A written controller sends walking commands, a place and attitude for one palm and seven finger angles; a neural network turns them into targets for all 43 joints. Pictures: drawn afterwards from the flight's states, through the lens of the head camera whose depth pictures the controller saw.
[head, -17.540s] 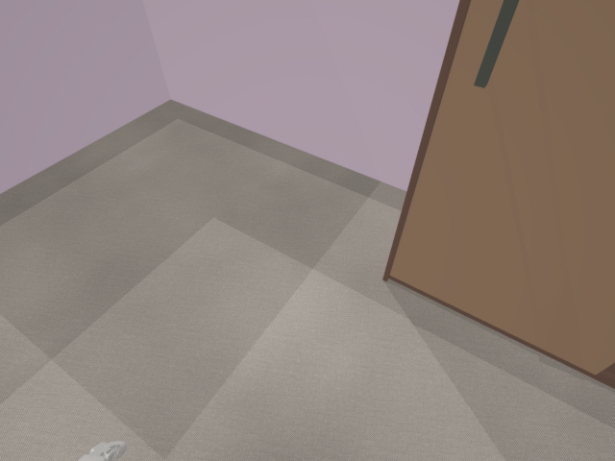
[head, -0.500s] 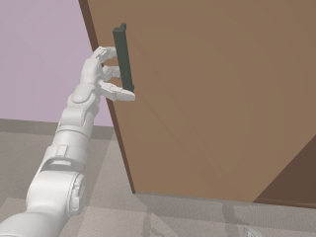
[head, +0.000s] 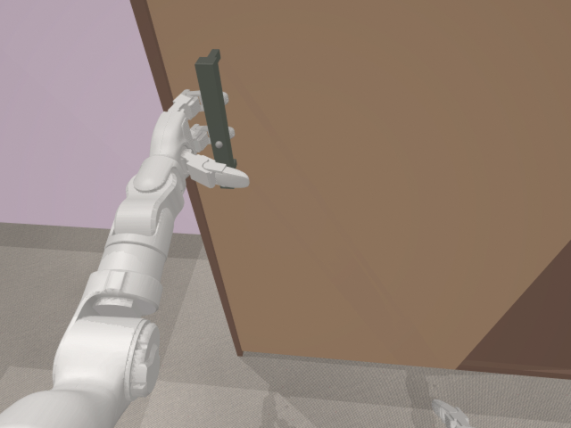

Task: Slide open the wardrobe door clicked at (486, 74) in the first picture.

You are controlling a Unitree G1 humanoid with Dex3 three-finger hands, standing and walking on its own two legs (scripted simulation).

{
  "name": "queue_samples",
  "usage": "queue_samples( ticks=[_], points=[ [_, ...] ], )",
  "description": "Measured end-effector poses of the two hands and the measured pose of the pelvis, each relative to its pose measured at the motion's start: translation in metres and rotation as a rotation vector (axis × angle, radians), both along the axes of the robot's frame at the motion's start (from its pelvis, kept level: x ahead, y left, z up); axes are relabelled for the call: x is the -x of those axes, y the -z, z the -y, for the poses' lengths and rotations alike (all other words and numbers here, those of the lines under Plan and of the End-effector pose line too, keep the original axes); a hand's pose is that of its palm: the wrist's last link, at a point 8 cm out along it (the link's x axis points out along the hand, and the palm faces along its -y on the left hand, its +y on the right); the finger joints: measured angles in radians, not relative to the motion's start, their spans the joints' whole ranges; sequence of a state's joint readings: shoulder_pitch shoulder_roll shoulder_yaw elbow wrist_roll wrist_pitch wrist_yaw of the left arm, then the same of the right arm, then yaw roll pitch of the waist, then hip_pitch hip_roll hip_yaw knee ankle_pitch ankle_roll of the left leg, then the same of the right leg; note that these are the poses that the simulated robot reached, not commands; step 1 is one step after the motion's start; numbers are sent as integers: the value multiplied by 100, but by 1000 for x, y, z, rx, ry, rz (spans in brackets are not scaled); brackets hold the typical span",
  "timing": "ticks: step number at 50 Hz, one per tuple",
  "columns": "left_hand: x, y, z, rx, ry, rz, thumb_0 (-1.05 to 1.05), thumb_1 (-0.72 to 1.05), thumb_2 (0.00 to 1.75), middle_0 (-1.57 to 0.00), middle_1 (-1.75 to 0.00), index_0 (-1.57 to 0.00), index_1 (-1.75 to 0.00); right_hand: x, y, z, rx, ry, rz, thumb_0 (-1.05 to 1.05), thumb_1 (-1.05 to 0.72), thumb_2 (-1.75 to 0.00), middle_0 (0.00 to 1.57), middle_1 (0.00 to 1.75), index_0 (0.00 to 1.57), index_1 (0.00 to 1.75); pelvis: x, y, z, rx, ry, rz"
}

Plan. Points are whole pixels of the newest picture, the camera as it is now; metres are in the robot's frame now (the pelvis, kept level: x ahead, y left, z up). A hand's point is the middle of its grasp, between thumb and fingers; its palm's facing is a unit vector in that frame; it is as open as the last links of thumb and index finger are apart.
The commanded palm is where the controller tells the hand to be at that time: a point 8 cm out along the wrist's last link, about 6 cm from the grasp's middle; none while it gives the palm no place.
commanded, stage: grip the handle and tug to test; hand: left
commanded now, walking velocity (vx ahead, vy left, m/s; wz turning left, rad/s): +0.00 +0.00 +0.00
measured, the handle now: (222, 124) +0.50 +0.12 +0.20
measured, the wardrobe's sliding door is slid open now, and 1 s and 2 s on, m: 0.00 0.00 0.00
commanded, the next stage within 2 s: tug the door sideways, standing still in 1.50 s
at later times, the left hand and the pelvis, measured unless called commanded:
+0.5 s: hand (219, 142) +0.44 +0.11 +0.21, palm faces -0.04 -1.00 +0.00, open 10.2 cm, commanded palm +0.41 +0.16 +0.20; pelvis +0.00 +0.00 +0.00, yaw +0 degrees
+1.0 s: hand (222, 142) +0.43 +0.11 +0.21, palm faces -0.04 -1.00 +0.00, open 6.8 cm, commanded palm +0.40 +0.16 +0.20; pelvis +0.01 +0.00 +0.00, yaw -1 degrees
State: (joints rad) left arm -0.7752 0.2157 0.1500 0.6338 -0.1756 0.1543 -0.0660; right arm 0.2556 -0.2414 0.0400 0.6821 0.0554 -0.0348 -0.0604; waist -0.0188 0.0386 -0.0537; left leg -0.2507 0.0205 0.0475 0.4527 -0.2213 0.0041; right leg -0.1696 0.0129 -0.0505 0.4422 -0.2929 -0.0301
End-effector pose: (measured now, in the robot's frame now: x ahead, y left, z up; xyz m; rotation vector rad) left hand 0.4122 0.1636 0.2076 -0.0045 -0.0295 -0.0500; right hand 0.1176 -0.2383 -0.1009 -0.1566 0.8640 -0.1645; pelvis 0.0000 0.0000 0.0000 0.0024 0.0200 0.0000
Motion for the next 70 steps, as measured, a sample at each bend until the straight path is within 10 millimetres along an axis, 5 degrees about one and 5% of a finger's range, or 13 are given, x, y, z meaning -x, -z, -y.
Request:
queue_samples(
  ticks=[13,36,70],
  points=[
    [-1,-1,0,-1,-6,-8,-1,-39,35,-28,-119,-25,-119,-1,-2,8,17,15,-10,1,-90,-90,20,30,20,30,-1,0,2,0,-2,-1],
    [-7,0,-1,9,1,-5,0,57,76,-34,-131,-33,-130,-2,-3,5,8,30,-9,1,-90,-90,20,30,20,30,-6,-1,0,-1,12,-6],
    [0,1,6,-17,-20,20,-1,68,73,-23,-132,-16,-129,-50,-13,7,-25,23,58,1,-90,-90,20,30,20,30,-35,-3,5,-14,41,-7]
  ],
)
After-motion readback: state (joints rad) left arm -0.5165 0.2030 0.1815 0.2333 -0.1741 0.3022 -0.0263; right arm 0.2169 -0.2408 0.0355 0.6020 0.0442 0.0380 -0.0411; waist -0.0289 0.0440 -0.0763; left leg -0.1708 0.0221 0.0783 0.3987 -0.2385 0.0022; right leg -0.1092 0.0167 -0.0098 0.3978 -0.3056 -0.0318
